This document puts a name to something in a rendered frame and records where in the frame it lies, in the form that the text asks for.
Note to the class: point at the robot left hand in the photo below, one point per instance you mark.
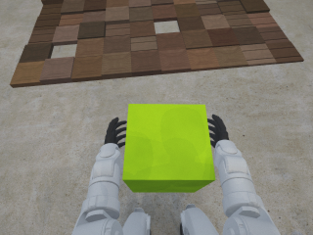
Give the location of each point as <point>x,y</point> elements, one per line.
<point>112,131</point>

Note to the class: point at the left robot forearm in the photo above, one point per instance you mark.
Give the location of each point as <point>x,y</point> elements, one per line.
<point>102,196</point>

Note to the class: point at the left robot upper arm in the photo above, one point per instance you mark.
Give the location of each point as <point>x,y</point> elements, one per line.
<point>106,226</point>

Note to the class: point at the right robot forearm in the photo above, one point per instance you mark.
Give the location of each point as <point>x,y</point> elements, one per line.
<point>237,186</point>

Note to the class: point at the robot right hand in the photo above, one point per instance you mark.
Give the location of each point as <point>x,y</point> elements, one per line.
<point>220,131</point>

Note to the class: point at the left robot shin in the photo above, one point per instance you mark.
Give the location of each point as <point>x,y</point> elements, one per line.
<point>139,210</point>

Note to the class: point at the robot right thigh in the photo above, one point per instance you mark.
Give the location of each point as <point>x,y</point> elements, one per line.
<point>195,222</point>

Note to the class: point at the right robot upper arm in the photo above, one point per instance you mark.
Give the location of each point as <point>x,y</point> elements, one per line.
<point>238,224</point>

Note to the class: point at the carton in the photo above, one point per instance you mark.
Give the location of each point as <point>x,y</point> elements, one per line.
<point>167,148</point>

